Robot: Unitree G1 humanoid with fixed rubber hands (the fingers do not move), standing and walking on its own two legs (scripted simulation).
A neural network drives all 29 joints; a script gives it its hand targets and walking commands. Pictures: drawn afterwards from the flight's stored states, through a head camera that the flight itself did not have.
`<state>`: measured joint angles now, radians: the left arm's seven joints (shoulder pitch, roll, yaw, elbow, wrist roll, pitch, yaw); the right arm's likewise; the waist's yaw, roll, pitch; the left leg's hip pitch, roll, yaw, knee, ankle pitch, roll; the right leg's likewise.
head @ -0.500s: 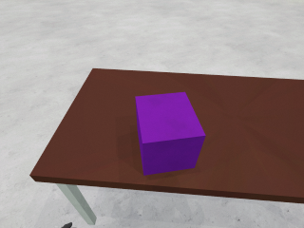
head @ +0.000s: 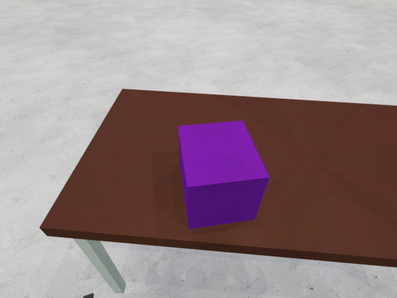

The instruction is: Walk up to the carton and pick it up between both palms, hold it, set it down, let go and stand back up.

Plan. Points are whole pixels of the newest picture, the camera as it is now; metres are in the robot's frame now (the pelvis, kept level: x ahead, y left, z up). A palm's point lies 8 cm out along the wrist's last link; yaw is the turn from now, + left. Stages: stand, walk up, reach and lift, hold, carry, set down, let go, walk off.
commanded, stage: stand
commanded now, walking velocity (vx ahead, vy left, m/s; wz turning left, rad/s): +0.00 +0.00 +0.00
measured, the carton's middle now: (216, 173) +0.44 -0.02 -0.01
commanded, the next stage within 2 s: none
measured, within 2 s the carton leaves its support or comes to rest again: neither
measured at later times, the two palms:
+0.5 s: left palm out of the picture +0.09 +0.26 -0.10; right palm out of the picture +0.08 -0.27 -0.09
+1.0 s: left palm out of the picture +0.08 +0.26 -0.11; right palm out of the picture +0.08 -0.27 -0.09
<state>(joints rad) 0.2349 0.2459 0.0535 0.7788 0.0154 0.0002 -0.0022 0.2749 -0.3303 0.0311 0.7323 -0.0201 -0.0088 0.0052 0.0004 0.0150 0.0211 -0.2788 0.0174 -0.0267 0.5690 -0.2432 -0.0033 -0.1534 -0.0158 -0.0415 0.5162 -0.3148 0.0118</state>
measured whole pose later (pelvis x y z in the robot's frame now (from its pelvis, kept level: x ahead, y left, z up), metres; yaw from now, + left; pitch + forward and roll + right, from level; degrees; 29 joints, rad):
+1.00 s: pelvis -0.01 +0.00 +0.00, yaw +0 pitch -4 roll -1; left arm 0.23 0.25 0.05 0.82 0.01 0.00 0.00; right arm 0.26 -0.33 0.03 0.77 -0.02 -0.01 0.01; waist 0.00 0.01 0.02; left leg -0.27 0.01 -0.03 0.54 -0.21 0.00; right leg -0.15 -0.02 -0.04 0.52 -0.30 0.01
